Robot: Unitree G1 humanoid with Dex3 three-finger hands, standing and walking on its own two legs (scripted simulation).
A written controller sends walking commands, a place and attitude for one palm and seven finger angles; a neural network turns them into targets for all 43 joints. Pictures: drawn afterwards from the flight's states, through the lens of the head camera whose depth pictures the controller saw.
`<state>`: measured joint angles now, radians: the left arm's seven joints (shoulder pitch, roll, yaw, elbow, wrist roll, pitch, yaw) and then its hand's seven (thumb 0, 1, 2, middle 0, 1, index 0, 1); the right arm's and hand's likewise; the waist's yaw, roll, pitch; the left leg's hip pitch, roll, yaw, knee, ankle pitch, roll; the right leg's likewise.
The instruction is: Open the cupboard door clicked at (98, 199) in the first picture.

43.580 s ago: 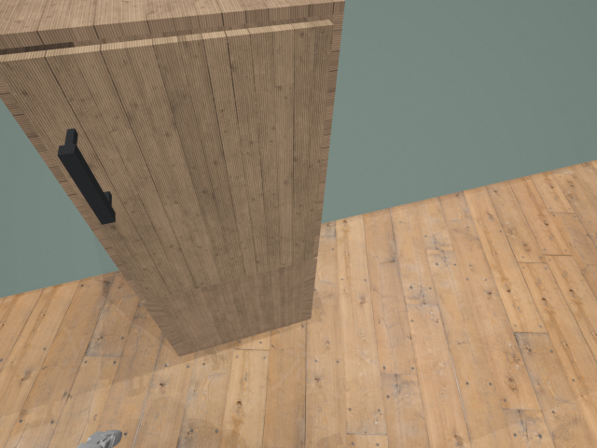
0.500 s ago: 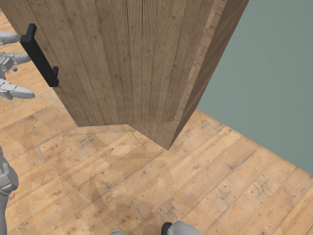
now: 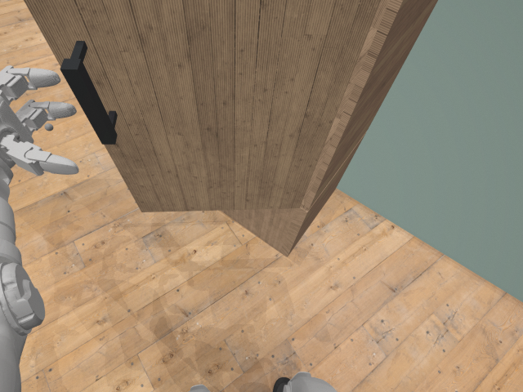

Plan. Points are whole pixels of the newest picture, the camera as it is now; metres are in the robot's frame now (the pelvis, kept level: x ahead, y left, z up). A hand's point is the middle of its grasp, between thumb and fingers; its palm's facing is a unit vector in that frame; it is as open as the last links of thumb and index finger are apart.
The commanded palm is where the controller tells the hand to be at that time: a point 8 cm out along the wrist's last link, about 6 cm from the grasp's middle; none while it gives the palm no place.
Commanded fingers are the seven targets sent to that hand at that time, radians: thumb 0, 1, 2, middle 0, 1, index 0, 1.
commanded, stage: move the hooked fingers beside the handle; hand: left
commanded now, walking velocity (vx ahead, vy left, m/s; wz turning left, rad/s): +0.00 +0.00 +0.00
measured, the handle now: (95, 96) +0.52 +0.22 +0.11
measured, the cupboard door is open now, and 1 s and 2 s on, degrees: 40 40 40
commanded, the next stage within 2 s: slide the fingers in behind the handle in 0.42 s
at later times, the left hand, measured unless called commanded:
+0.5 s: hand (43, 124) +0.46 +0.28 +0.12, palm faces +0.01 -1.00 -0.02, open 14.0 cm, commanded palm +0.44 +0.32 +0.11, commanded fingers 0.00 -0.50 0.30 -0.30 -1.20 -0.30 -1.20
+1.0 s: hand (66, 124) +0.46 +0.25 +0.12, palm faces +0.00 -1.00 +0.00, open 14.0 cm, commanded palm +0.44 +0.29 +0.11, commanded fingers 0.00 -0.50 0.30 -0.30 -1.20 -0.30 -1.20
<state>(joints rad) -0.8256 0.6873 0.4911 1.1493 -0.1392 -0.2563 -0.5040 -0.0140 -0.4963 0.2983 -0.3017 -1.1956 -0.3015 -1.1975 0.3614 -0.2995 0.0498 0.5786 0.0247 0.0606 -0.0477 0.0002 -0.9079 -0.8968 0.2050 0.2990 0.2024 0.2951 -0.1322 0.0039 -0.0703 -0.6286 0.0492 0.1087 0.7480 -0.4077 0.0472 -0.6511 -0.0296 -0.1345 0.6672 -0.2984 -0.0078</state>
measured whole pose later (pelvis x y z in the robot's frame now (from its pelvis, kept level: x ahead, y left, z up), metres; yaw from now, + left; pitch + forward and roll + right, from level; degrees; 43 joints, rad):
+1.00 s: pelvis +0.00 +0.00 +0.00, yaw +0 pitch +15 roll -2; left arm -0.79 0.62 0.46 1.10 -0.17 -0.27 -0.45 -0.01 -0.50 0.30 -0.30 -1.20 -0.30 -1.20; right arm 0.40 -0.29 0.05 0.60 0.03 0.06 -0.04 0.00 -0.91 -0.90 0.20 0.30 0.20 0.30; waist -0.13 0.01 -0.08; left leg -0.59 0.05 0.11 0.73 -0.40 0.04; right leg -0.62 -0.02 -0.13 0.65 -0.29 -0.01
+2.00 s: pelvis -0.01 -0.01 +0.00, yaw +0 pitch +13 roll -1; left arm -0.81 0.50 0.38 1.11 -0.15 -0.30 -0.31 -0.01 -0.50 0.30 -0.30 -1.20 -0.29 -1.20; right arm 0.37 -0.28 0.04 0.64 0.03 0.03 -0.04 0.00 -0.91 -0.90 0.20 0.30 0.20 0.29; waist -0.12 0.02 -0.06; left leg -0.56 0.05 0.11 0.72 -0.39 0.03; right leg -0.59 -0.02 -0.13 0.66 -0.30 -0.02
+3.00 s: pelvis +0.00 -0.01 +0.00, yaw +0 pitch +14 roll -2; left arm -0.82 0.48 0.38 1.10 -0.14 -0.31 -0.29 0.01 0.77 0.84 -0.38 -1.34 -0.39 -1.34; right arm 0.38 -0.28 0.04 0.64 0.03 0.04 -0.03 0.00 -0.91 -0.90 0.20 0.30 0.20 0.29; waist -0.12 0.02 -0.07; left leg -0.57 0.04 0.11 0.72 -0.40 0.04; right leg -0.61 -0.03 -0.12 0.67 -0.30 -0.01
